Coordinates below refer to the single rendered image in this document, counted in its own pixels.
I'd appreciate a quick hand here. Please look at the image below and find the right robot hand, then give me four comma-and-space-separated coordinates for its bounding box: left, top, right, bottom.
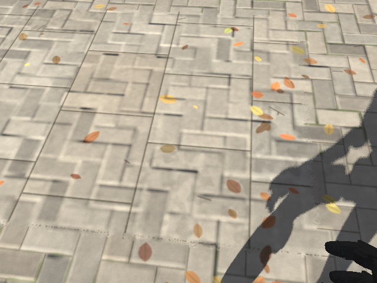
321, 240, 377, 283

